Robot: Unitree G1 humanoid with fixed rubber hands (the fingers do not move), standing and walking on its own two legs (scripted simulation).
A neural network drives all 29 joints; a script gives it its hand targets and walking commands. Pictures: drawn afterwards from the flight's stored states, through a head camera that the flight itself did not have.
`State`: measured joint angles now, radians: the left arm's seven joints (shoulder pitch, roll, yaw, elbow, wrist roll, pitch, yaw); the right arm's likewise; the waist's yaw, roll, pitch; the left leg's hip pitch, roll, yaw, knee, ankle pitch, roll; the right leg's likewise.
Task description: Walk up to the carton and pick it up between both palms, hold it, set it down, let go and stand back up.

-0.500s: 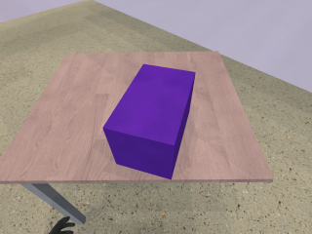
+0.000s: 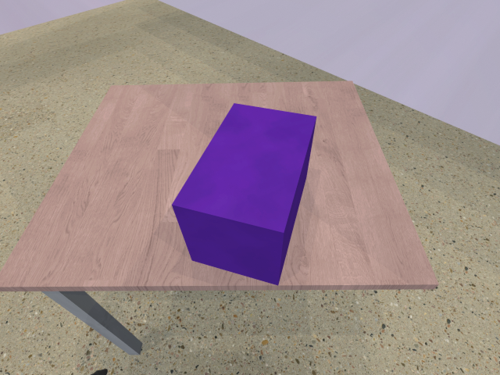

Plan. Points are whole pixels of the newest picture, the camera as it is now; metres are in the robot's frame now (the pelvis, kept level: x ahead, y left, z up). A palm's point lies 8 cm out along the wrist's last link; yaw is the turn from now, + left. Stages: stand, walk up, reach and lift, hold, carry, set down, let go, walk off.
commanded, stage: walk up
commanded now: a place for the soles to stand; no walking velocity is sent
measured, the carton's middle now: (254, 188) +0.46 +0.03 +0.01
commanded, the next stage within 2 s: none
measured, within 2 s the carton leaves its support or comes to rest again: neither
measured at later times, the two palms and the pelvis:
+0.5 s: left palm out of the picture +0.10 +0.32 -0.11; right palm out of the picture +0.08 -0.33 -0.11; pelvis -0.01 +0.00 -0.01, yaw +0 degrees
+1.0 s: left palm out of the picture +0.03 +0.32 -0.12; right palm out of the picture +0.04 -0.33 -0.11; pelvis -0.04 +0.00 -0.01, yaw -2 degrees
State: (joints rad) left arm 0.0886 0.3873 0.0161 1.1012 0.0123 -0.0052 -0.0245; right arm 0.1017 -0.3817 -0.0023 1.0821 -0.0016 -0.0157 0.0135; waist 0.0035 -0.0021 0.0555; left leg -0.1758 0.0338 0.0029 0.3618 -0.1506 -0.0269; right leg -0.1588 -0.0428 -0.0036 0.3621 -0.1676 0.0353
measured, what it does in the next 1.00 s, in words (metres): steps on the spot: right foot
